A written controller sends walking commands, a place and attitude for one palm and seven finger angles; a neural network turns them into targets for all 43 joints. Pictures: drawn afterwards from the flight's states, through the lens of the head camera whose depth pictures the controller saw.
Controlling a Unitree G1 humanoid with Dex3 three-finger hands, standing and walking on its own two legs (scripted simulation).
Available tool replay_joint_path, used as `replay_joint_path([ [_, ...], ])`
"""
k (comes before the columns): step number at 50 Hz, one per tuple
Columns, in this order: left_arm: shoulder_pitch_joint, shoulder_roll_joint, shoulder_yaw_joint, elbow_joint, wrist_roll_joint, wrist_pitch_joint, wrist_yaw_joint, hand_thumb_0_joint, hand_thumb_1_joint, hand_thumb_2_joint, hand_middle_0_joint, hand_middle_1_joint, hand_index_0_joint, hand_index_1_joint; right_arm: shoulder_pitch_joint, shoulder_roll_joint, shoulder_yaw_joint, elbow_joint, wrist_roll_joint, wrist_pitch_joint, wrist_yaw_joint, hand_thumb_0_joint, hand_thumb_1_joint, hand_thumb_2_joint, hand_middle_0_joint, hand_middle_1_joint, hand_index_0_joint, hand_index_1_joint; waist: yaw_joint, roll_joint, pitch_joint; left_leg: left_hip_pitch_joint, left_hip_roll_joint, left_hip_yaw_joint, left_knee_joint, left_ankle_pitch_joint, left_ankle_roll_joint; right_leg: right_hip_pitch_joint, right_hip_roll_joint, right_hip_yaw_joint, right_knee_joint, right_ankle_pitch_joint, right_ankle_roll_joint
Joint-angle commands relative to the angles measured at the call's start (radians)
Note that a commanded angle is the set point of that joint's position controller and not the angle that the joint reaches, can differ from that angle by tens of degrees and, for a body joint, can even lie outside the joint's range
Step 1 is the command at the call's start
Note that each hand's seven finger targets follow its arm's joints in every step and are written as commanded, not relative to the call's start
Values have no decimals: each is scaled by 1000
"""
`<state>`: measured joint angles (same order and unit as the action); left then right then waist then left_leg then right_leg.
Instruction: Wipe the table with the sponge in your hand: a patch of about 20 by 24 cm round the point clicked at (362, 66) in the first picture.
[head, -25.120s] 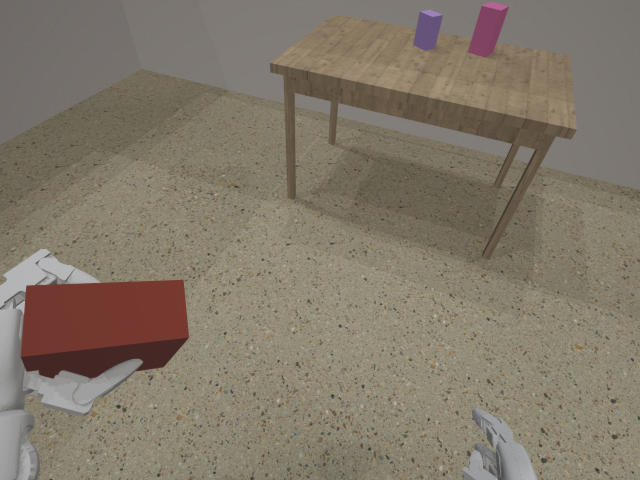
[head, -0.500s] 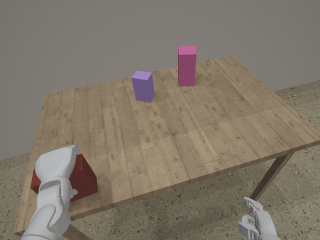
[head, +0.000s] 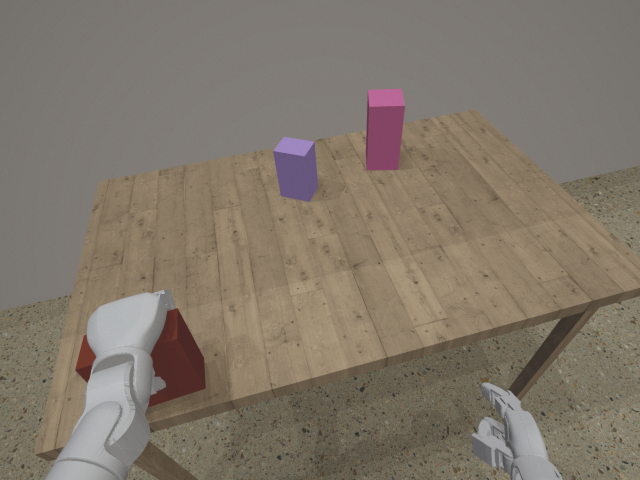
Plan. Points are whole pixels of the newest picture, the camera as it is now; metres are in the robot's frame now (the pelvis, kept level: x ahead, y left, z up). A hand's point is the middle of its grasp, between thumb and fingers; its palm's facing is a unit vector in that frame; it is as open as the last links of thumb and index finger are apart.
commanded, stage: move the sponge above the wiping area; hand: left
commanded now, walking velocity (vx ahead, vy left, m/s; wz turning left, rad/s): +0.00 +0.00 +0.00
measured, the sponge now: (153, 370) +0.24 +0.28 -0.03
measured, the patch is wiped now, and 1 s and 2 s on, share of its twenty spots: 0.00 0.00 0.00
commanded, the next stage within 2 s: lower the sponge onto the table in 1.40 s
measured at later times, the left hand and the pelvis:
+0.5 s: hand (146, 349) +0.25 +0.28 +0.01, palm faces -0.12 -0.09 -0.99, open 9.7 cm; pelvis +0.00 +0.00 +0.00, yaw +0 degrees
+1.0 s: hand (145, 348) +0.25 +0.27 +0.03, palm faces -0.03 -0.07 -1.00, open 9.7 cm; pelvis +0.00 +0.00 +0.00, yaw +0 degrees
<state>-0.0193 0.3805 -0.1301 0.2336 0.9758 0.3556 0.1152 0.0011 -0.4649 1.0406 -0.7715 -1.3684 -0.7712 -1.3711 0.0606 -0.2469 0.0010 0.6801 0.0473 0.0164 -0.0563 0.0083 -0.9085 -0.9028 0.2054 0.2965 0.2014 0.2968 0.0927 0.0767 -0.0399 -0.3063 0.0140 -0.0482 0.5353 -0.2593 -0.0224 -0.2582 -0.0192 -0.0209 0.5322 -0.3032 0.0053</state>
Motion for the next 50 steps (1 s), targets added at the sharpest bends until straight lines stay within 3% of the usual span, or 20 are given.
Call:
replay_joint_path([
  [1,-337,225,121,-317,60,-127,61,0,100,1300,-1200,-1600,-1200,-1600,-132,-97,-47,-158,-12,-82,-19,0,-900,-900,200,300,200,300,-15,-2,-265,184,-41,19,-17,228,69,-7,38,-6,-66,238,-61],
  [3,-328,213,126,-335,70,-159,91,0,100,1300,-1200,-1600,-1200,-1600,-120,-97,-53,-150,-22,-86,-17,0,-900,-900,200,300,200,300,-15,21,-278,202,-35,18,-10,273,63,-15,39,0,-59,279,-65],
  [4,-296,262,184,-332,73,-156,110,0,100,1300,-1200,-1600,-1200,-1600,-117,-102,-58,-145,-25,-85,-17,0,-900,-900,200,300,200,300,0,25,-275,199,-34,11,-12,280,57,-5,46,17,-66,281,-72],
  [5,-288,222,161,-326,70,-152,125,0,100,1300,-1200,-1600,-1200,-1600,-117,-97,-58,-145,-22,-85,-14,0,-900,-900,200,300,200,300,-9,14,-276,190,-31,19,-9,290,56,-3,41,0,-56,298,-68],
  [9,-183,246,228,-213,43,-69,155,0,100,1300,-1200,-1600,-1200,-1600,-158,-114,-59,-128,-9,-67,-5,0,-900,-900,200,300,200,300,26,-43,-234,147,-30,27,-33,274,44,29,39,11,-72,303,-67],
  [10,-170,177,167,-208,25,-44,148,0,100,1300,-1200,-1600,-1200,-1600,-160,-106,-54,-138,-1,-66,0,0,-900,-900,200,300,200,300,16,-48,-223,127,-28,40,-40,257,46,34,33,-15,-67,296,-57],
  [14,-115,224,180,-123,6,32,96,0,100,1300,-1200,-1600,-1200,-1600,-190,-127,-44,-140,10,-50,-2,0,-900,-900,200,300,200,300,21,-117,-165,94,-41,38,-52,205,52,47,31,10,-93,269,-50],
  [15,-154,196,132,-147,6,33,75,0,100,1300,-1200,-1600,-1200,-1600,-183,-124,-39,-152,14,-49,-4,0,-900,-900,200,300,200,300,5,-107,-174,88,-42,46,-52,185,57,43,28,-4,-91,252,-43],
  [19,-282,267,152,-238,31,-47,35,0,100,1300,-1200,-1600,-1200,-1600,-167,-123,-42,-157,1,-67,-20,0,-900,-900,200,300,200,300,-9,-49,-195,130,-50,29,-36,172,69,9,34,13,-100,214,-49],
  [20,-299,227,119,-286,26,-84,35,0,100,1300,-1200,-1600,-1200,-1600,-150,-111,-45,-167,0,-78,-23,0,-900,-900,200,300,200,300,-18,-11,-226,149,-49,35,-29,184,75,11,32,-1,-86,226,-49],
  [24,-276,289,203,-333,55,-184,85,0,100,1300,-1200,-1600,-1200,-1600,-112,-106,-61,-141,-23,-94,-26,0,-900,-900,200,300,200,300,-8,49,-267,200,-39,18,-5,263,65,-10,42,25,-80,277,-67],
  [25,-296,228,154,-356,57,-194,99,0,100,1300,-1200,-1600,-1200,-1600,-104,-97,-60,-144,-23,-97,-23,0,-900,-900,200,300,200,300,-21,56,-273,196,-34,20,-4,275,62,-16,39,4,-62,283,-65],
  [29,-186,233,213,-251,44,-131,146,0,100,1300,-1200,-1600,-1200,-1600,-129,-114,-66,-128,-16,-82,-5,0,-900,-900,200,300,200,300,11,-17,-234,165,-22,14,-29,290,43,-2,43,5,-69,294,-69],
  [32,-141,161,154,-221,20,-57,144,0,100,1300,-1200,-1600,-1200,-1600,-163,-110,-60,-141,0,-73,6,0,-900,-900,200,300,200,300,18,-62,-222,133,-18,29,-47,277,41,23,34,-21,-65,295,-57],
  [34,-110,201,181,-182,19,-6,130,0,100,1300,-1200,-1600,-1200,-1600,-192,-122,-53,-141,4,-59,8,0,-900,-900,200,300,200,300,30,-90,-194,118,-24,27,-61,237,42,34,35,-4,-83,261,-58],
  [36,-109,170,128,-211,23,16,104,0,100,1300,-1200,-1600,-1200,-1600,-191,-113,-46,-163,9,-57,9,0,-900,-900,200,300,200,300,24,-100,-206,114,-32,34,-56,225,51,44,31,-17,-79,256,-50],
  [44,-285,240,144,-363,60,-103,81,0,100,1300,-1200,-1600,-1200,-1600,-163,-101,-47,-157,-16,-78,-16,0,-900,-900,200,300,200,300,-4,20,-220,190,-37,10,-35,209,62,-12,44,13,-94,202,-65],
  [45,-271,197,112,-381,56,-120,89,0,100,1300,-1200,-1600,-1200,-1600,-149,-92,-48,-164,-14,-87,-15,0,-900,-900,200,300,200,300,-9,43,-236,196,-33,15,-31,219,65,-12,41,0,-81,210,-63],
  [49,-228,241,186,-286,51,-119,116,0,100,1300,-1200,-1600,-1200,-1600,-150,-106,-54,-131,-15,-80,-15,0,-900,-900,200,300,200,300,2,-9,-198,177,-30,10,-44,212,51,-16,48,17,-100,210,-69],
  [50,-218,187,142,-274,44,-108,116,0,100,1300,-1200,-1600,-1200,-1600,-152,-98,-51,-140,-9,-79,-14,0,-900,-900,200,300,200,300,-4,-34,-193,160,-30,23,-43,201,54,-11,42,-4,-94,209,-60],
])
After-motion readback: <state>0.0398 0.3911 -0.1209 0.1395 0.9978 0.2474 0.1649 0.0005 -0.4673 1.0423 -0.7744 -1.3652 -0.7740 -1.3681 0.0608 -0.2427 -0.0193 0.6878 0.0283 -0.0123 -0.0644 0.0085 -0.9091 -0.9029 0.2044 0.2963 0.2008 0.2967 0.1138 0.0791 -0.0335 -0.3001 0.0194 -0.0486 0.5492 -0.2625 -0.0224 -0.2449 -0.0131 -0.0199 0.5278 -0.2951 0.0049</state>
